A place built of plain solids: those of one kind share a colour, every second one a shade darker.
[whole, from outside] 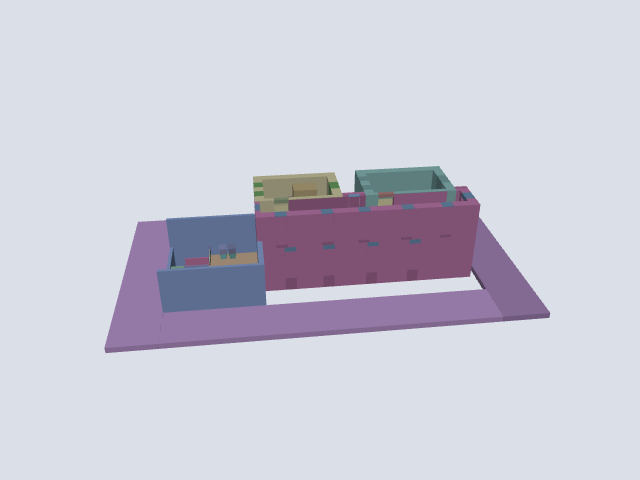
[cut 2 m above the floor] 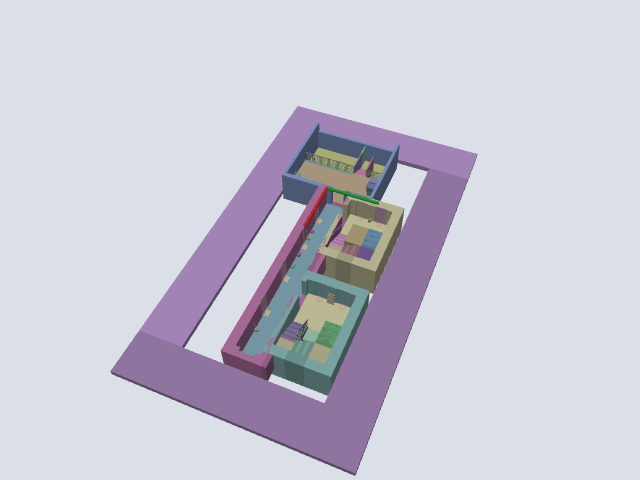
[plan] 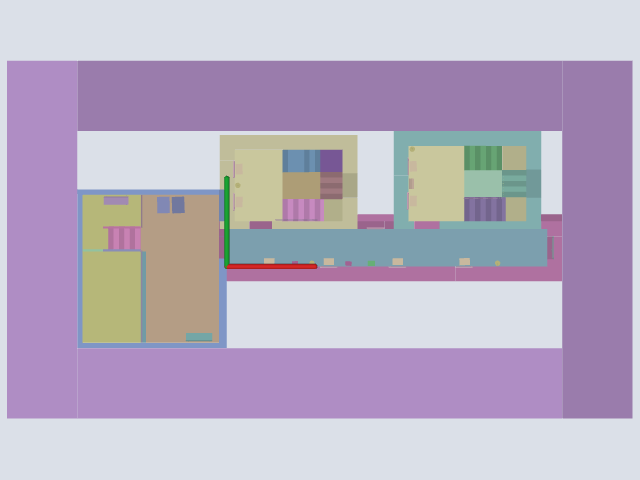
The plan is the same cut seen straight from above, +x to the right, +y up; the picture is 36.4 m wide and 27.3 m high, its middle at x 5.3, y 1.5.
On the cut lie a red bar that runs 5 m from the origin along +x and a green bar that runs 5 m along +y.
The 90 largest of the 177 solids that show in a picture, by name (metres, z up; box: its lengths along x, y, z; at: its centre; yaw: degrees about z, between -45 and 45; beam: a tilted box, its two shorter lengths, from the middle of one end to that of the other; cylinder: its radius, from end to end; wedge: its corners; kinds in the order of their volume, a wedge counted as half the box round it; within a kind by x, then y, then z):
{
 "ground_garden_1": {"box": [4.0, 20.35, 0.5], "at": [-10.5, 1.52, -0.27]},
 "ground_garden_2": {"box": [27.57, 4.0, 0.5], "at": [5.29, -6.65, -0.27]},
 "ground_garden_3": {"box": [27.57, 4.0, 0.5], "at": [5.29, 9.7, -0.27]},
 "ground_garden_4": {"box": [4.0, 20.35, 0.5], "at": [21.07, 1.52, -0.27]},
 "wall_corr_1": {"box": [1.64, 0.85, 3.1], "at": [0.37, -0.42, 4.73]},
 "wall_corr_2": {"box": [2.35, 0.85, 4.41], "at": [0.72, -0.42, 0.98]},
 "wall_corr_3": {"box": [2.95, 0.85, 3.1], "at": [3.67, -0.42, 4.73]},
 "wall_corr_4": {"box": [2.4, 0.85, 4.41], "at": [4.1, -0.42, 0.98]},
 "wall_corr_5": {"box": [5.39, 0.45, 4.41], "at": [5.27, 2.35, 0.98]},
 "wall_corr_6": {"box": [5.39, 0.45, 3.1], "at": [5.27, 2.35, 4.73]},
 "wall_corr_7": {"box": [2.24, 0.85, 3.1], "at": [7.26, -0.42, 4.73]},
 "wall_corr_8": {"box": [2.91, 0.85, 4.41], "at": [7.75, -0.42, 0.98]},
 "wall_corr_9": {"box": [2.08, 0.41, 6.38], "at": [8.46, 2.77, 3.09]},
 "wall_corr_10": {"box": [1.69, 0.45, 4.41], "at": [9.81, 2.35, 0.98]},
 "wall_corr_11": {"box": [1.69, 0.45, 3.1], "at": [9.81, 2.35, 4.73]},
 "wall_corr_12": {"box": [2.82, 0.85, 3.1], "at": [10.79, -0.42, 4.73]},
 "wall_corr_13": {"box": [2.79, 0.85, 4.41], "at": [11.61, -0.42, 0.98]},
 "wall_corr_14": {"box": [2.52, 0.85, 3.1], "at": [14.46, -0.42, 4.73]},
 "wall_corr_15": {"box": [6.97, 0.45, 4.41], "at": [15.59, 2.35, 0.98]},
 "wall_corr_16": {"box": [6.97, 0.45, 3.1], "at": [15.59, 2.35, 4.73]},
 "wall_corr_17": {"box": [5.07, 0.85, 4.41], "at": [16.54, -0.42, 0.98]},
 "wall_corr_18": {"box": [2.35, 0.85, 3.1], "at": [17.89, -0.42, 4.73]},
 "wall_corr_19": {"box": [1.2, 0.41, 6.38], "at": [18.47, 2.77, 3.09]},
 "wall_corr_20": {"box": [0.85, 1.25, 4.41], "at": [18.64, -0.23, 0.98]},
 "wall_corr_21": {"box": [0.85, 1.31, 3.1], "at": [18.64, -0.2, 4.73]},
 "wall_corr_22": {"box": [0.85, 0.91, 3.1], "at": [18.64, 2.12, 4.73]},
 "wall_corr_23": {"box": [0.85, 0.85, 4.41], "at": [18.64, 2.15, 0.98]},
 "wall_hall_1": {"box": [0.85, 1.1, 7.55], "at": [9.91, 2.67, 2.55]},
 "wall_hall_2": {"box": [0.85, 0.97, 7.55], "at": [9.91, 4.71, 2.55]},
 "wall_hall_3": {"box": [0.85, 1.51, 7.55], "at": [9.91, 6.94, 2.55]},
 "wall_hall_4": {"box": [1.16, 0.45, 7.55], "at": [10.07, 2.35, 2.55]},
 "wall_hall_5": {"box": [8.39, 0.85, 7.55], "at": [13.68, 7.27, 2.55]},
 "wall_hall_6": {"box": [5.78, 0.45, 7.55], "at": [14.99, 2.35, 2.55]},
 "wall_hall_7": {"box": [0.85, 1.79, 7.55], "at": [17.45, 3.01, 2.55]},
 "wall_hall_8": {"box": [0.85, 1.6, 3.39], "at": [17.45, 4.71, 0.47]},
 "wall_hall_9": {"box": [0.85, 2.19, 7.55], "at": [17.45, 6.6, 2.55]},
 "wall_bhall_1": {"box": [0.85, 1.04, 7.55], "at": [0.03, 2.64, 2.55]},
 "wall_bhall_2": {"box": [0.85, 0.87, 7.55], "at": [0.03, 4.59, 2.55]},
 "wall_bhall_3": {"box": [0.85, 1.45, 7.55], "at": [0.03, 6.75, 2.55]},
 "wall_bhall_4": {"box": [1.68, 0.45, 7.55], "at": [0.44, 2.35, 2.55]},
 "wall_bhall_5": {"box": [7.83, 0.85, 7.55], "at": [3.51, 7.05, 2.55]},
 "wall_bhall_6": {"box": [4.86, 0.45, 7.55], "at": [5.0, 2.35, 2.55]},
 "wall_bhall_7": {"box": [0.85, 1.78, 7.55], "at": [7.0, 3.01, 2.55]},
 "wall_bhall_8": {"box": [0.85, 1.4, 3.39], "at": [7.0, 4.6, 0.47]},
 "wall_bhall_9": {"box": [0.85, 2.18, 7.55], "at": [7.0, 6.39, 2.55]},
 "floor_1": {"box": [2.72, 4.06, 1.63], "at": [1.81, 4.6, -0.81]},
 "floor_2": {"box": [2.72, 4.06, 0.25], "at": [1.81, 4.6, 3.35]},
 "floor_3": {"box": [1.26, 1.26, 2.89], "at": [5.95, 3.2, -0.18]},
 "floor_4": {"box": [3.17, 4.28, 0.25], "at": [11.92, 4.71, 3.35]},
 "floor_5": {"box": [3.17, 4.28, 1.63], "at": [11.93, 4.71, -0.81]},
 "floor_6": {"box": [1.37, 1.37, 2.89], "at": [16.34, 3.25, -0.18]},
 "floor_7": {"box": [1.37, 1.37, 3.84], "at": [16.34, 6.16, 0.29]},
 "floor_corr_1": {"box": [18.22, 2.12, 1.63], "at": [9.11, 1.06, -0.81]},
 "floor_terrace_1": {"box": [4.45, 8.42, 1.61], "at": [-2.67, -0.14, -0.82]},
 "wall_yard_1": {"box": [0.3, 9.02, 2.28], "at": [-8.35, -0.14, -0.09]},
 "wall_yard_2": {"box": [8.5, 0.3, 5.21], "at": [-4.25, -4.5, 1.38]},
 "wall_yard_3": {"box": [8.5, 0.3, 5.21], "at": [-4.25, 4.22, 1.38]},
 "wall_yard_4": {"box": [0.45, 5.1, 5.21], "at": [-0.23, -2.1, 1.38]},
 "wall_yard_5": {"box": [0.45, 2.68, 5.21], "at": [-0.23, 3.03, 1.38]},
 "flightC_1": {"box": [0.62, 1.39, 4.79], "at": [13.81, 6.16, 0.77]},
 "flightC_2": {"box": [0.93, 1.39, 4.63], "at": [13.97, 6.16, 0.69]},
 "flightC_3": {"box": [1.24, 1.39, 4.48], "at": [14.12, 6.16, 0.61]},
 "flightC_4": {"box": [1.55, 1.39, 4.32], "at": [14.27, 6.16, 0.53]},
 "flightC_5": {"box": [1.85, 1.39, 4.16], "at": [14.43, 6.16, 0.45]},
 "flightC_6": {"box": [2.16, 1.39, 4.0], "at": [14.58, 6.16, 0.37]},
 "flightCb_1": {"box": [1.24, 1.28, 4.47], "at": [3.78, 6.0, 0.61]},
 "flightCb_2": {"box": [1.55, 1.28, 4.31], "at": [3.93, 6.0, 0.53]},
 "flightCb_3": {"box": [1.85, 1.28, 4.15], "at": [4.09, 6.0, 0.45]},
 "flightCb_4": {"box": [2.16, 1.28, 3.99], "at": [4.24, 6.0, 0.37]},
 "wall_spine_1": {"box": [2.15, 1.54, 6.43], "at": [4.24, 4.6, 3.11]},
 "flightA_1": {"box": [2.16, 1.39, 1.79], "at": [14.59, 3.25, -0.73]},
 "flightA_2": {"box": [1.85, 1.39, 1.94], "at": [14.74, 3.25, -0.66]},
 "flightA_3": {"box": [1.55, 1.39, 2.1], "at": [14.9, 3.25, -0.58]},
 "flightA_4": {"box": [1.24, 1.39, 2.26], "at": [15.05, 3.25, -0.49]},
 "flightBb_1": {"box": [1.28, 1.55, 3.05], "at": [5.95, 4.6, -0.1]},
 "flightBb_2": {"box": [1.28, 1.24, 3.2], "at": [5.95, 4.76, -0.03]},
 "flightBb_3": {"box": [1.28, 0.93, 3.36], "at": [5.95, 4.91, 0.06]},
 "flightBb_4": {"box": [1.28, 0.62, 3.52], "at": [5.95, 5.06, 0.13]},
 "flightAb_1": {"box": [2.16, 1.28, 1.78], "at": [4.25, 3.2, -0.74]},
 "flightAb_2": {"box": [1.55, 1.28, 2.1], "at": [4.56, 3.2, -0.58]},
 "flightAb_3": {"box": [1.24, 1.28, 2.25], "at": [4.71, 3.2, -0.5]},
 "flightAb_4": {"box": [0.93, 1.28, 2.41], "at": [4.86, 3.2, -0.42]},
 "floor_low_1": {"box": [3.3, 8.42, 0.5], "at": [-6.55, -0.14, -1.38]},
 "flightB_1": {"box": [1.39, 1.24, 3.2], "at": [16.34, 4.87, -0.02]},
 "flightB_2": {"box": [1.39, 0.93, 3.36], "at": [16.34, 5.02, 0.05]},
 "flightB_3": {"box": [1.39, 0.62, 3.52], "at": [16.34, 5.17, 0.13]},
 "floor_Qe1b_1": {"box": [1.26, 1.26, 3.84], "at": [5.95, 6.0, 0.29]},
 "floor_well_1": {"box": [2.15, 1.54, 1.63], "at": [14.58, 4.71, -0.81]},
 "wall_head_hall_1": {"box": [0.85, 1.6, 2.26], "at": [17.45, 4.71, 5.19]},
 "wall_head_bhall_1": {"box": [0.85, 1.4, 2.46], "at": [7.0, 4.6, 5.09]}
}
